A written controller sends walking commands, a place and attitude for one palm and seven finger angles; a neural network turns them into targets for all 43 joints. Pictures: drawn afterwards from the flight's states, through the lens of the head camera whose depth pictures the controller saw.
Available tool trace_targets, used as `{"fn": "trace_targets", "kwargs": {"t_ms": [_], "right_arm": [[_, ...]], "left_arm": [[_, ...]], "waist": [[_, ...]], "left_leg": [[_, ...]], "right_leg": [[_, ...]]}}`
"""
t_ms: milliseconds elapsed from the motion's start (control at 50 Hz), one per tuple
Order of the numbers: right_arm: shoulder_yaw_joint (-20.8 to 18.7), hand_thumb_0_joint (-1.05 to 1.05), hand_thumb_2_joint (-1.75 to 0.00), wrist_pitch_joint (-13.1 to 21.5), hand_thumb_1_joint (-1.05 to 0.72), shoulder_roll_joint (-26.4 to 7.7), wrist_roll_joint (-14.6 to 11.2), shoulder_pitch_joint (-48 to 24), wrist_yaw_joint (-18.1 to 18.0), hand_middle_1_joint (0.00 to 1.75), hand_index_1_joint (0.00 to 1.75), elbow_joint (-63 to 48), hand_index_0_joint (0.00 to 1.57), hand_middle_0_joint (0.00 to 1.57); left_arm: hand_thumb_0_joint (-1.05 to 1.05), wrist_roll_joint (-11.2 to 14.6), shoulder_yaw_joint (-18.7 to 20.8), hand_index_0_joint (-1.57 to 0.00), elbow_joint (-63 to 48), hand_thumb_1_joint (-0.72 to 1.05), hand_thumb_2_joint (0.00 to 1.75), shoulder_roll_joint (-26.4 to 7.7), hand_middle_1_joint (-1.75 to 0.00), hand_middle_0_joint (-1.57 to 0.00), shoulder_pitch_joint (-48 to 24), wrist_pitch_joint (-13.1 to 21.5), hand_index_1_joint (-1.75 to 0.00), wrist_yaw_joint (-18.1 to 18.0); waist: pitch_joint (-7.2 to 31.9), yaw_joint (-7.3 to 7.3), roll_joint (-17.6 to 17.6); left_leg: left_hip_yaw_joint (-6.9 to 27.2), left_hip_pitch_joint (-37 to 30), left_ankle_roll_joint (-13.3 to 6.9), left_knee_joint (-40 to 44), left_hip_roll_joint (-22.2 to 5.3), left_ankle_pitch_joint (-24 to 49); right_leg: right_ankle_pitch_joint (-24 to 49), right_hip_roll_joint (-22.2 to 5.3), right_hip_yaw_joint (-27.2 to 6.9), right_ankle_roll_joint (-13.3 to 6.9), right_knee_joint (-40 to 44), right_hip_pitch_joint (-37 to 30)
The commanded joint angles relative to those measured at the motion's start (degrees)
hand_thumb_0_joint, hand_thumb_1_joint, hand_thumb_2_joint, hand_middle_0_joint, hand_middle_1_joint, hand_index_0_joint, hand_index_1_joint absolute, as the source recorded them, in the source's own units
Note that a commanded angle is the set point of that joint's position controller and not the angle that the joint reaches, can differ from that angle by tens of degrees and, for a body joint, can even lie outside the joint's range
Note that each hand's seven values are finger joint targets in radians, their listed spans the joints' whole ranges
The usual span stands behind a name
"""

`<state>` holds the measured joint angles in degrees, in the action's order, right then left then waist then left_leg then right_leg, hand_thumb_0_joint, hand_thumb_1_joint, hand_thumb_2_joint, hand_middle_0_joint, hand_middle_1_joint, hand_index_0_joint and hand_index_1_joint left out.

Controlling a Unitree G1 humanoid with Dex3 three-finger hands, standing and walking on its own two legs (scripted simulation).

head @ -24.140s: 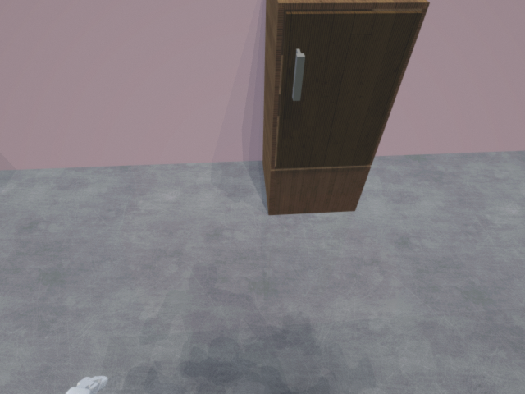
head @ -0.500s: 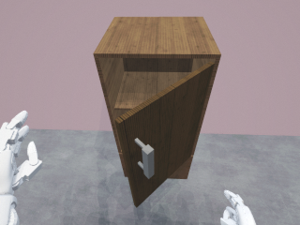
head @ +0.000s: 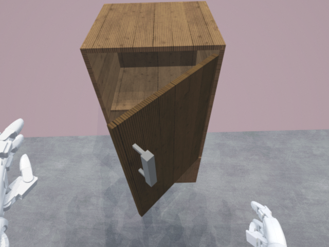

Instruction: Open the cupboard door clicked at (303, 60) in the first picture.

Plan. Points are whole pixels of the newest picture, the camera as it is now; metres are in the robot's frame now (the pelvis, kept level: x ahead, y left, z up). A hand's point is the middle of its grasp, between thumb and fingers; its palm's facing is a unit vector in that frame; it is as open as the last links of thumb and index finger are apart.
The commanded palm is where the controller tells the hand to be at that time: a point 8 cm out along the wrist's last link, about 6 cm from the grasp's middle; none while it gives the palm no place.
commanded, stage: step back with the hand held close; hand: left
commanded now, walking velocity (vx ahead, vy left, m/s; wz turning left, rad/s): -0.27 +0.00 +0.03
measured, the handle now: (144, 165) +0.33 +0.09 -0.01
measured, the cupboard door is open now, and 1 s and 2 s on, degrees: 45 45 45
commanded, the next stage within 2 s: stop stepping back and stand still in 0.86 s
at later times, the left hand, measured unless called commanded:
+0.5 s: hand out of the picture +0.11 +0.30 +0.15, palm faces +0.47 -0.73 -0.50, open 7.4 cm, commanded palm +0.05 +0.33 +0.17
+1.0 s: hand out of the picture +0.02 +0.30 +0.17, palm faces +0.41 -0.81 -0.43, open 7.4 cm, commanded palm -0.05 +0.33 +0.17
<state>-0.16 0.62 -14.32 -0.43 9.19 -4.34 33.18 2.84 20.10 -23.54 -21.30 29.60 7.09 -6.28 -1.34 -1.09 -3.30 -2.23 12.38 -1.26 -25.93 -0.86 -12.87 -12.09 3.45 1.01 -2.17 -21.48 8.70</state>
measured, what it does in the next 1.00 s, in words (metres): walks backwards: left foot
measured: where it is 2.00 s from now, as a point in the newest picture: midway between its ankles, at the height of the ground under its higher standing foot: outside the picture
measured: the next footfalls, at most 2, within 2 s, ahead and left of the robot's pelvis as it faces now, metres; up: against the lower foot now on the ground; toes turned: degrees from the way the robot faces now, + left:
left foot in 0.74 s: -0.03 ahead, +0.12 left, +0.00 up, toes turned +3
right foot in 1.16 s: -0.27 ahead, -0.09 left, +0.00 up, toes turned -3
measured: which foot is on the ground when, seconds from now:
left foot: down 0.00-0.60, up 0.62-0.72, down 0.74-1.00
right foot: down 0.00-0.74, up 0.76-1.00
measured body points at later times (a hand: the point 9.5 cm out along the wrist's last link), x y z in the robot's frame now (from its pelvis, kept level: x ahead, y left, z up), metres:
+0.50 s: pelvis -0.08 +0.03 -0.02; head -0.07 +0.03 +0.43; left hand +0.08 +0.34 +0.18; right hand +0.10 -0.20 -0.10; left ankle +0.01 +0.10 -0.74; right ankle -0.04 -0.10 -0.74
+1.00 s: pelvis -0.19 +0.04 +0.00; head -0.15 +0.08 +0.44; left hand -0.01 +0.34 +0.20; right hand -0.01 -0.18 -0.07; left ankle -0.07 +0.12 -0.74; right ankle -0.30 -0.11 -0.67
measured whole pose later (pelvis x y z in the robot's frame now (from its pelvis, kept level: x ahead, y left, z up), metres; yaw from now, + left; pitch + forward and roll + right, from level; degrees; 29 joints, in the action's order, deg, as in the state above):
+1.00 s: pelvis -0.19 +0.04 +0.00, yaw -1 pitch +3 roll -5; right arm 0.5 8.0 -8.3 1.3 9.4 -2.3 36.2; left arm 3.1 26.1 -37.0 -25.5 31.5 12.1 -9.5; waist -1.5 -0.9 1.1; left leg -1.7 25.6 -2.9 -23.6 -3.5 -1.6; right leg -28.7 3.6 -0.7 1.3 -54.5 18.7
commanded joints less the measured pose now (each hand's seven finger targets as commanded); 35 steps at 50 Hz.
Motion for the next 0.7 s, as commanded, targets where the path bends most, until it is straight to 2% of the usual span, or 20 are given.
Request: {"fn": "trace_targets", "kwargs": {"t_ms": [0, 40, 80, 160, 220, 240, 300, 320, 340, 380, 460, 500, 540, 560, 580, 600, 620, 640, 660, 680], "right_arm": [[-2.68, 0.00, -0.90, 1.84, -0.90, -5.38, -0.48, -5.32, -0.72, 0.30, 0.30, -10.13, 0.20, 0.20], [-2.93, 0.00, -0.90, 1.37, -0.90, -5.43, -0.59, -5.50, -0.89, 0.30, 0.30, -10.43, 0.20, 0.20], [-3.02, 0.00, -0.90, 1.20, -0.90, -5.30, -0.67, -5.14, -0.90, 0.30, 0.30, -10.73, 0.20, 0.20], [-3.10, 0.00, -0.90, 1.47, -0.90, -5.88, -0.65, -5.12, -0.90, 0.30, 0.30, -11.21, 0.20, 0.20], [-3.02, 0.00, -0.90, 2.32, -0.90, -6.55, -0.48, -4.57, -0.83, 0.30, 0.30, -11.49, 0.20, 0.20], [-3.06, 0.00, -0.90, 2.66, -0.90, -6.80, -0.37, -5.00, -0.97, 0.30, 0.30, -11.56, 0.20, 0.20], [-3.01, 0.00, -0.90, 3.73, -0.90, -6.93, -0.39, -4.11, -0.89, 0.30, 0.30, -12.04, 0.20, 0.20], [-3.07, 0.00, -0.90, 4.18, -0.90, -7.14, -0.26, -3.96, -0.86, 0.30, 0.30, -11.96, 0.20, 0.20], [-3.20, 0.00, -0.90, 4.60, -0.90, -7.21, -0.04, -3.98, -0.99, 0.30, 0.30, -11.86, 0.20, 0.20], [-3.27, 0.00, -0.90, 5.39, -0.90, -7.02, 0.16, -3.24, -0.93, 0.30, 0.30, -11.39, 0.20, 0.20], [-3.29, 0.00, -0.90, 6.65, -0.90, -6.60, 0.42, -3.13, -0.72, 0.30, 0.30, -10.43, 0.20, 0.20], [-3.36, 0.00, -0.90, 6.93, -0.90, -6.15, 0.35, -2.26, -0.40, 0.30, 0.30, -9.76, 0.20, 0.20], [-3.77, 0.00, -0.90, 6.84, -0.90, -5.81, 0.51, -1.92, -0.03, 0.30, 0.30, -9.04, 0.20, 0.20], [-3.68, 0.00, -0.90, 6.59, -0.90, -5.22, 0.37, -1.50, 0.24, 0.30, 0.30, -8.09, 0.20, 0.20], [-3.45, 0.00, -0.90, 6.34, -0.90, -4.55, 0.58, -1.31, 0.55, 0.30, 0.30, -7.13, 0.20, 0.20], [-3.34, 0.00, -0.90, 6.06, -0.90, -4.19, 0.74, -1.96, 0.67, 0.30, 0.30, -6.87, 0.20, 0.20], [-3.17, 0.00, -0.90, 5.90, -0.90, -4.01, 0.73, -2.26, 0.74, 0.30, 0.30, -6.97, 0.20, 0.20], [-2.90, 0.00, -0.90, 5.71, -0.90, -3.53, 0.95, -2.76, 0.51, 0.30, 0.30, -6.46, 0.20, 0.20], [-2.50, 0.00, -0.90, 5.51, -0.90, -3.21, 0.81, -2.49, 0.39, 0.30, 0.30, -6.63, 0.20, 0.20], [-1.97, 0.00, -0.90, 5.40, -0.90, -3.46, 0.53, -2.77, 0.07, 0.30, 0.30, -6.57, 0.20, 0.20]], "left_arm": [[0.00, 0.54, 10.76, -0.20, -14.75, 0.90, 0.90, -13.72, -0.30, -0.20, 1.07, 4.09, -0.30, -1.88], [0.00, 0.69, 11.70, -0.20, -15.31, 0.90, 0.90, -14.51, -0.30, -0.20, 1.78, 4.17, -0.30, -2.20], [0.00, 0.70, 11.74, -0.20, -14.95, 0.90, 0.90, -14.15, -0.30, -0.20, 2.78, 4.32, -0.30, -2.42], [0.00, 0.46, 11.15, -0.20, -15.89, 0.90, 0.90, -13.41, -0.30, -0.20, 3.79, 4.76, -0.30, -2.62], [0.00, -0.19, 11.03, -0.20, -16.73, 0.90, 0.90, -12.90, -0.30, -0.20, 3.40, 5.70, -0.30, -2.80], [0.00, -0.46, 11.74, -0.20, -16.69, 0.90, 0.90, -13.17, -0.30, -0.20, 3.33, 5.96, -0.30, -2.84], [0.00, -1.38, 11.78, -0.20, -16.95, 0.90, 0.90, -12.30, -0.30, -0.20, 1.82, 6.80, -0.30, -2.92], [0.00, -1.77, 11.73, -0.20, -17.28, 0.90, 0.90, -12.00, -0.30, -0.20, 0.85, 7.10, -0.30, -2.91], [0.00, -2.12, 12.40, -0.20, -18.24, 0.90, 0.90, -12.56, -0.30, -0.20, -0.41, 7.48, -0.30, -2.98], [0.00, -2.59, 12.19, -0.20, -17.87, 0.90, 0.90, -11.87, -0.30, -0.20, -1.41, 7.75, -0.30, -2.97], [0.00, -2.56, 12.10, -0.20, -17.21, 0.90, 0.90, -11.52, -0.30, -0.20, -2.78, 8.41, -0.30, -2.76], [0.00, -1.94, 11.25, -0.20, -17.24, 0.90, 0.90, -10.99, -0.30, -0.20, -2.67, 8.57, -0.30, -2.63], [0.00, -1.42, 11.23, -0.20, -18.72, 0.90, 0.90, -12.05, -0.30, -0.20, -2.51, 8.50, -0.30, -2.90], [0.00, -1.16, 10.21, -0.20, -18.89, 0.90, 0.90, -11.88, -0.30, -0.20, -2.79, 8.54, -0.30, -3.22], [0.00, -1.17, 9.71, -0.20, -19.17, 0.90, 0.90, -12.19, -0.30, -0.20, -3.24, 8.56, -0.30, -3.59], [0.00, -1.28, 9.55, -0.20, -18.97, 0.90, 0.90, -12.40, -0.30, -0.20, -3.34, 8.49, -0.30, -3.82], [0.00, -1.40, 9.89, -0.20, -19.32, 0.90, 0.90, -12.85, -0.30, -0.20, -3.76, 8.49, -0.30, -3.91], [0.00, -1.46, 10.31, -0.20, -18.87, 0.90, 0.90, -13.17, -0.30, -0.20, -3.53, 8.49, -0.30, -4.19], [0.00, -1.35, 11.70, -0.20, -19.12, 0.90, 0.90, -14.09, -0.30, -0.20, -2.74, 8.28, -0.30, -4.29], [0.00, -1.04, 11.62, -0.20, -20.16, 0.90, 0.90, -14.20, -0.30, -0.20, -2.92, 8.26, -0.30, -4.19]], "waist": [[11.49, 0.14, 2.78], [11.69, 0.18, 2.44], [10.87, 0.33, 2.65], [9.16, 0.25, -0.79], [7.24, 0.30, -2.97], [6.67, 0.11, -4.47], [4.53, 0.24, -4.23], [3.89, 0.34, -5.40], [4.34, 0.12, -6.44], [4.28, 0.27, -4.88], [3.30, 0.83, -2.23], [4.38, 1.26, 1.61], [4.82, 1.60, 6.31], [4.91, 1.79, 9.43], [5.50, 1.82, 12.36], [5.52, 1.62, 13.19], [5.72, 1.65, 13.77], [4.89, 2.08, 10.68], [4.71, 1.80, 9.56], [3.93, 2.22, 5.96]], "left_leg": [[2.92, -5.15, -0.88, -0.14, -2.95, 19.48], [3.02, -3.92, -0.79, -0.20, -3.02, 19.24], [3.36, -2.34, -0.79, 0.21, -3.29, 17.50], [5.23, 1.68, -1.24, 2.77, -4.25, 13.37], [7.74, 9.87, -2.55, 7.31, -5.98, 0.24], [8.86, 13.47, -3.24, 9.32, -6.69, -4.22], [11.46, 24.09, -4.82, 12.91, -8.84, -18.96], [12.59, 26.95, -5.37, 14.20, -9.74, -23.38], [13.91, 28.77, -5.77, 15.21, -10.41, -25.20], [14.91, 30.49, -6.30, 15.63, -11.93, -28.01], [14.50, 28.71, -6.04, 12.56, -10.55, -27.12], [10.44, 21.63, -3.76, 6.47, -6.22, -22.46], [5.54, 11.64, -1.07, -5.00, -1.48, -16.64], [4.09, 5.41, 0.41, -14.37, 0.67, -12.08], [3.18, 2.37, 1.14, -21.56, 1.73, -9.31], [3.44, 3.19, 1.37, -26.19, 1.97, -9.72], [3.90, 4.82, 1.26, -26.53, 1.46, -10.37], [4.28, 5.96, 1.12, -22.69, 0.81, -9.73], [4.30, 5.05, 1.26, -14.97, 0.31, -8.71], [3.45, 3.48, 1.31, -4.85, 0.64, -4.67]], "right_leg": [[26.17, -7.70, -5.68, 2.18, -0.66, -1.04], [26.50, -7.94, -5.63, 2.06, -1.27, -1.26], [23.66, -7.53, -6.02, 1.97, -1.50, -0.36], [16.08, -5.83, -5.19, 2.09, -2.68, -0.02], [7.94, -3.94, -4.23, 2.51, -5.55, -2.83], [7.49, -3.38, -3.78, 2.61, -7.51, -5.19], [4.39, -2.09, -3.51, 3.07, -12.95, -9.75], [3.27, -1.52, -3.39, 3.23, -14.94, -10.76], [3.14, -1.12, -2.94, 3.35, -16.76, -12.21], [1.05, -0.52, -2.64, 3.53, -19.76, -12.56], [-0.46, -0.61, -4.54, 2.85, -17.08, -9.20], [-2.40, -2.89, -8.63, 1.13, -9.64, -2.09], [-11.85, -8.58, -16.02, -1.76, 1.24, 10.35], [-14.79, -13.52, -20.52, -4.30, 6.08, 18.27], [-11.76, -17.68, -22.70, -6.12, 8.19, 21.41], [-6.12, -19.16, -22.15, -7.13, 7.84, 21.07], [-0.27, -19.42, -20.14, -7.15, 6.34, 19.08], [5.16, -18.90, -18.34, -6.71, 4.33, 17.46], [8.77, -16.31, -14.75, -4.92, 1.63, 15.54], [9.70, -12.86, -11.44, -2.29, -2.33, 15.19]]}}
